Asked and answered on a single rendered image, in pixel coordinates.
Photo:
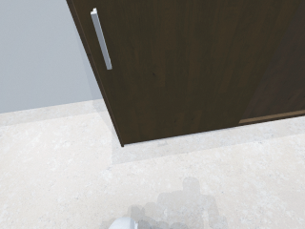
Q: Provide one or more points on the wardrobe door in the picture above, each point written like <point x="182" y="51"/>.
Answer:
<point x="282" y="87"/>
<point x="182" y="66"/>

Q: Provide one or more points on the handle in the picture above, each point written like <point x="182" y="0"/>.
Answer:
<point x="100" y="36"/>

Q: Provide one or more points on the left robot thigh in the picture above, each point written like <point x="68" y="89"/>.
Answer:
<point x="124" y="223"/>

